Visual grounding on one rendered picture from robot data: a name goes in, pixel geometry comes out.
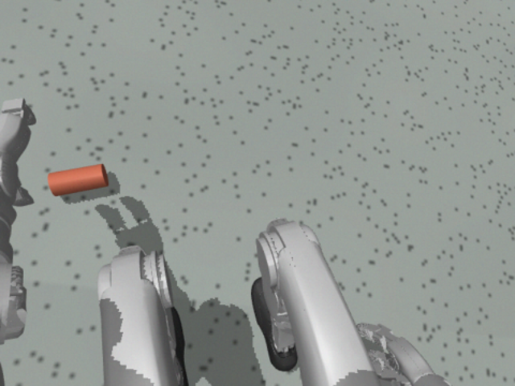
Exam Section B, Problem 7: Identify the left robot arm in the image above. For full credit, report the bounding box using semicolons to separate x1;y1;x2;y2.
0;152;27;386

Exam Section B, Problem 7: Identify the right robot foot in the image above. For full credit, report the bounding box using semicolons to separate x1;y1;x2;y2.
251;277;298;372

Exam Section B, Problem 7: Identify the can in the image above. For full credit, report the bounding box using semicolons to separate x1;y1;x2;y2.
47;164;109;196

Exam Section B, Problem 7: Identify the left robot hand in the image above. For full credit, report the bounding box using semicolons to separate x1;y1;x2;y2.
0;98;36;207

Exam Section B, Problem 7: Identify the right robot hand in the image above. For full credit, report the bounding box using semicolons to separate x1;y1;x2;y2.
356;323;435;386

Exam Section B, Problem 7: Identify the left robot foot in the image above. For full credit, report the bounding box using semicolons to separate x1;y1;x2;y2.
171;307;189;386

